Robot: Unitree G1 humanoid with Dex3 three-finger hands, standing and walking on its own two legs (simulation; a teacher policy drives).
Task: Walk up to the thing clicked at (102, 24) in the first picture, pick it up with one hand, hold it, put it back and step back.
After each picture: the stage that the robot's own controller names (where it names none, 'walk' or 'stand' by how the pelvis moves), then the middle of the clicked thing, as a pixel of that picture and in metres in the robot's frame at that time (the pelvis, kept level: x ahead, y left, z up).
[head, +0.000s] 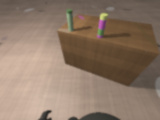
stand; (102, 26) +0.96 -0.06 +0.08
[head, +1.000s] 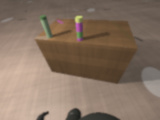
walk; (79, 29) +0.88 +0.18 +0.10
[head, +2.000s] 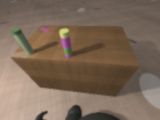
walk; (66, 44) +0.58 +0.26 +0.09
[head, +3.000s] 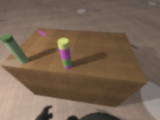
stand; (65, 55) +0.46 +0.22 +0.08
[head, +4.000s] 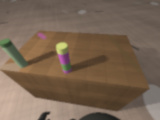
stand; (64, 59) +0.43 +0.22 +0.07
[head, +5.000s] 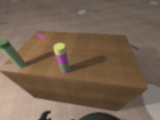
stand; (63, 60) +0.42 +0.23 +0.07
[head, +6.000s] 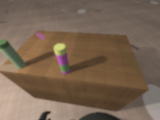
stand; (63, 60) +0.42 +0.23 +0.07
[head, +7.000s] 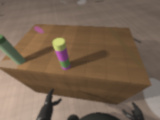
rise first; (63, 56) +0.43 +0.23 +0.08
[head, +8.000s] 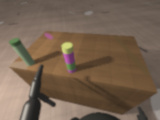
rise first; (69, 59) +0.43 +0.21 +0.08
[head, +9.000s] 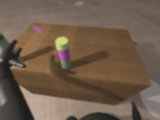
go down; (64, 55) +0.43 +0.19 +0.09
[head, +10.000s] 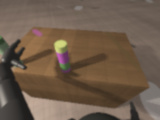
go down; (63, 58) +0.43 +0.20 +0.09
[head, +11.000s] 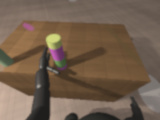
close in; (58, 54) +0.42 +0.21 +0.11
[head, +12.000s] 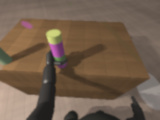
lift; (58, 51) +0.43 +0.21 +0.12
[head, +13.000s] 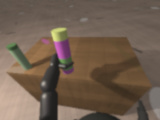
lift; (64, 53) +0.34 +0.17 +0.24
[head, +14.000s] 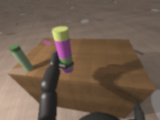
hold; (64, 52) +0.33 +0.17 +0.26
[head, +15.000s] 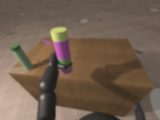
hold; (63, 53) +0.33 +0.17 +0.25
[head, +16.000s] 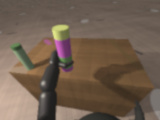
hold; (64, 51) +0.33 +0.17 +0.26
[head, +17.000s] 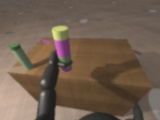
crouch; (63, 51) +0.34 +0.18 +0.25
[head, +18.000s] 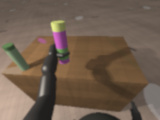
lower; (61, 44) +0.43 +0.20 +0.24
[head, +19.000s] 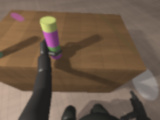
lower; (53, 41) +0.49 +0.20 +0.14
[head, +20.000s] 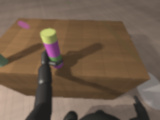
lower; (53, 51) +0.43 +0.23 +0.13
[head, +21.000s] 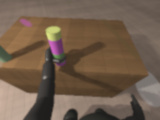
lower; (57, 49) +0.45 +0.21 +0.13
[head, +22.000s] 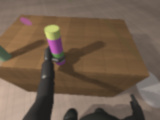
lower; (56, 48) +0.45 +0.21 +0.13
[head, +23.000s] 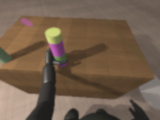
open; (58, 50) +0.42 +0.21 +0.14
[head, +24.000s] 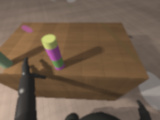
sink last; (55, 55) +0.42 +0.23 +0.12
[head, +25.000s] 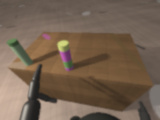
stand; (66, 57) +0.45 +0.23 +0.09
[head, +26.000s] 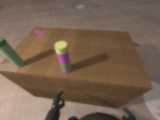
stand; (64, 59) +0.41 +0.21 +0.08
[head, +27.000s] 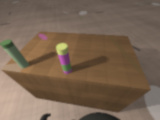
stand; (65, 60) +0.43 +0.22 +0.07
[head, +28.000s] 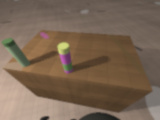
stand; (66, 59) +0.43 +0.21 +0.07
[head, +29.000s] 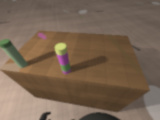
stand; (64, 60) +0.42 +0.23 +0.07
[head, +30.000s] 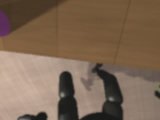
walk; out of the picture +0.46 +0.29 +0.12
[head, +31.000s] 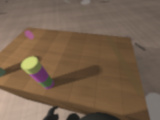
stand; (41, 75) +0.27 +0.30 +0.09
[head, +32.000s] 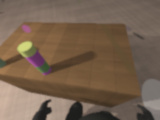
walk; (38, 60) +0.35 +0.34 +0.11
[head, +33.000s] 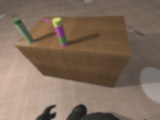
walk; (61, 33) +0.69 +0.32 +0.09
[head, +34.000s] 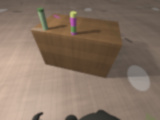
walk; (73, 24) +1.01 +0.25 +0.08
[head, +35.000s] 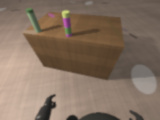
stand; (67, 24) +0.88 +0.28 +0.08
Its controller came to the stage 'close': yes
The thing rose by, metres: 0.22
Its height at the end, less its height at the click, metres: +0.00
